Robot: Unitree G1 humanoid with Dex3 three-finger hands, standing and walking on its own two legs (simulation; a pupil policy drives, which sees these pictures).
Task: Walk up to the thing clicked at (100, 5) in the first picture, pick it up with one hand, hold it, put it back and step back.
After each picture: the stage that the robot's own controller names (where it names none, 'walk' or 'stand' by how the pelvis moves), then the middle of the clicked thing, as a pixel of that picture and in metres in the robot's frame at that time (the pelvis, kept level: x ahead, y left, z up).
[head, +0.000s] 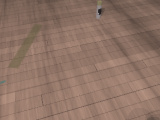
stand; (98, 9) +2.09 -0.26 -0.66
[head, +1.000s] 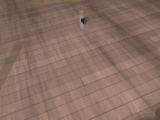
walk; (81, 19) +1.96 +0.12 -0.63
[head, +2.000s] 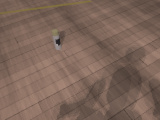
walk; (56, 39) +1.34 +0.32 -0.65
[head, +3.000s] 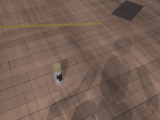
walk; (58, 74) +0.88 +0.23 -0.63
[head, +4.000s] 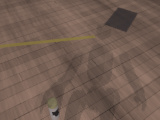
walk; (53, 109) +0.56 +0.19 -0.64
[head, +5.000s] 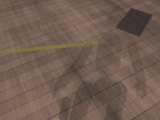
stand; out of the picture +0.39 +0.18 -0.64
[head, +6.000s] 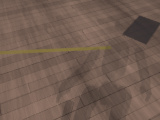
stand; out of the picture +0.40 +0.17 -0.65
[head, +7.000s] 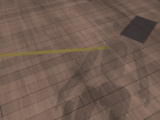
stand; out of the picture +0.41 +0.17 -0.66
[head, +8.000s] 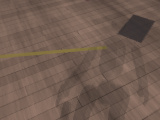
stand; out of the picture +0.39 +0.19 -0.66
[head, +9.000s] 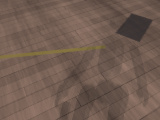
stand; out of the picture +0.39 +0.19 -0.66
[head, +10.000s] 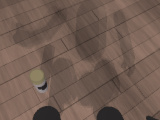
go down; (39, 82) +0.44 +0.20 -0.42
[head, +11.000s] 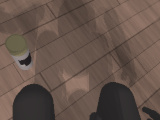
go down; (21, 55) +0.47 +0.24 -0.25
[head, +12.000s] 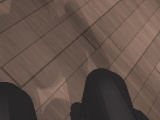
close in; out of the picture +0.45 +0.27 -0.17
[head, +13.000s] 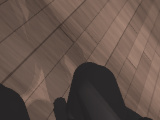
close; out of the picture +0.44 +0.29 -0.16
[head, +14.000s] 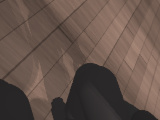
lift; out of the picture +0.41 +0.29 -0.16
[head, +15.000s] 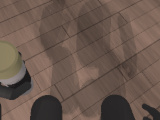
lift; (14, 74) +0.34 +0.21 +0.01
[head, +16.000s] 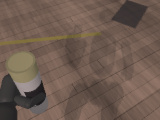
hold; (31, 87) +0.32 +0.17 +0.05
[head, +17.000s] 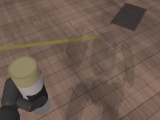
hold; (33, 90) +0.31 +0.17 +0.05
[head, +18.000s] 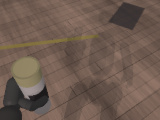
crouch; (35, 90) +0.32 +0.16 +0.04
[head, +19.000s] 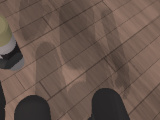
crouch; (6, 48) +0.45 +0.21 -0.04
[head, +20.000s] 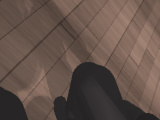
lower; out of the picture +0.43 +0.31 -0.17
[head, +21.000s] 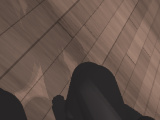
lower; out of the picture +0.44 +0.31 -0.16
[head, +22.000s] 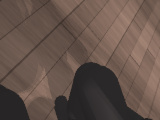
lower; out of the picture +0.43 +0.30 -0.16
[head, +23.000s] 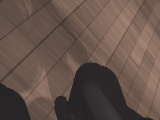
lower; out of the picture +0.42 +0.30 -0.16
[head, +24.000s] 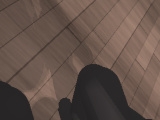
loosen; out of the picture +0.42 +0.26 -0.15
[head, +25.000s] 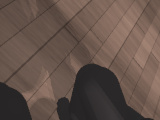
withdraw; out of the picture +0.41 +0.27 -0.17
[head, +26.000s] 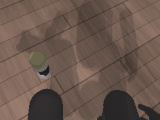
walk; (41, 66) +0.45 +0.20 -0.32
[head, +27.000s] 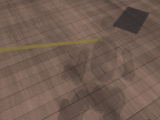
stand; out of the picture +0.38 +0.16 -0.59
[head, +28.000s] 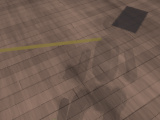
stand; out of the picture +0.39 +0.18 -0.60
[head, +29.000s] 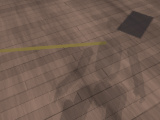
stand; out of the picture +0.38 +0.16 -0.63
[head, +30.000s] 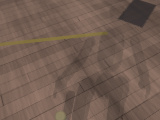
walk; out of the picture +0.41 +0.16 -0.65
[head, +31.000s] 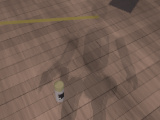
walk; (59, 92) +0.58 +0.14 -0.64
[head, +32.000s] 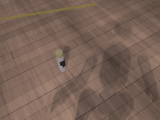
walk; (60, 61) +0.93 +0.26 -0.63
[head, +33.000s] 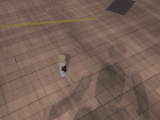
stand; (62, 66) +1.02 +0.20 -0.65
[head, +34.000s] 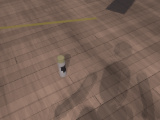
stand; (61, 66) +1.03 +0.21 -0.66
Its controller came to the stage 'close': yes
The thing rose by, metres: 0.69
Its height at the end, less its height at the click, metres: +0.00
